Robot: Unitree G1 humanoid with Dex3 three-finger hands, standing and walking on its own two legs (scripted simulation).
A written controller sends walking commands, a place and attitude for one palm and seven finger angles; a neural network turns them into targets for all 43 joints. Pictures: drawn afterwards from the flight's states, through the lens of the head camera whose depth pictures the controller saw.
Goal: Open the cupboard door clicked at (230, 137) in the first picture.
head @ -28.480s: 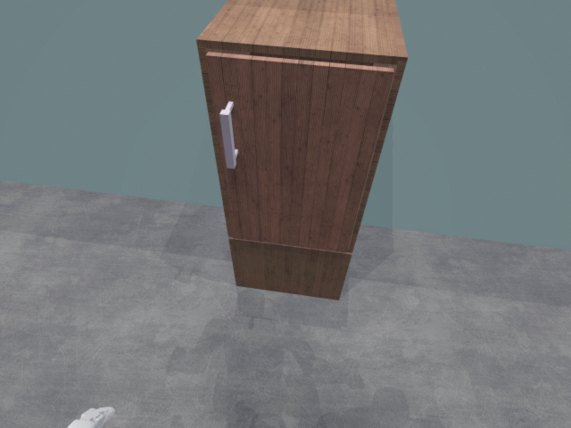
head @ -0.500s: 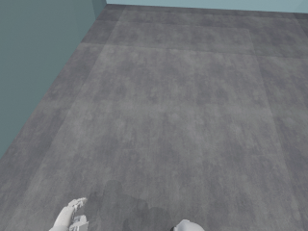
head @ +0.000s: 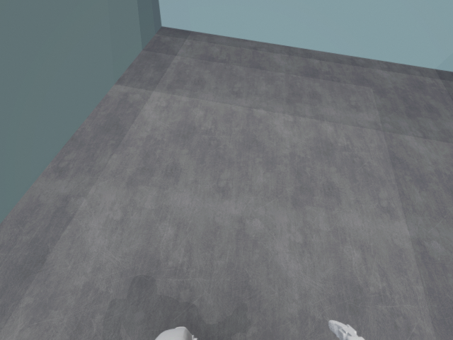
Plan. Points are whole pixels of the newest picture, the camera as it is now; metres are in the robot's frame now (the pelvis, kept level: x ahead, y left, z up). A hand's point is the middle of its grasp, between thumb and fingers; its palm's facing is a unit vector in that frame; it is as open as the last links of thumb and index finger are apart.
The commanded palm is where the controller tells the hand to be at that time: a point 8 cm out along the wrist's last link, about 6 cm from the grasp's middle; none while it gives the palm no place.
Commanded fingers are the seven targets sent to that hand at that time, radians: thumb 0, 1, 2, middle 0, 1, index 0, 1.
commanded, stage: walk to a spot facing it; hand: left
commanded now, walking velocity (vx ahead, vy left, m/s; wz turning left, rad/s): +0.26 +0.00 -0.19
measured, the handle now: out of the picture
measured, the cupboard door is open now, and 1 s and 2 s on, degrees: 50 50 50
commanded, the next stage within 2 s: turn to face it in 0.02 s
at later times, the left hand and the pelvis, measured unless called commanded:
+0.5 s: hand (165, 273) +0.26 +0.15 -0.14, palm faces +0.16 -0.97 -0.19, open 7.3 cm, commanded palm none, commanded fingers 0.00 0.90 0.90 -0.20 -0.30 -0.20 -0.30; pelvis +0.17 -0.04 +0.02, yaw +11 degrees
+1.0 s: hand (134, 293) +0.22 +0.20 -0.14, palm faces +0.47 -0.82 -0.32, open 7.4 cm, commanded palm none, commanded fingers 0.00 0.90 0.90 -0.20 -0.30 -0.20 -0.30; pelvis +0.23 -0.05 +0.01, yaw +28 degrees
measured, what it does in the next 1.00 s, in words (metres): walks ahead, turning left: right foot, then left foot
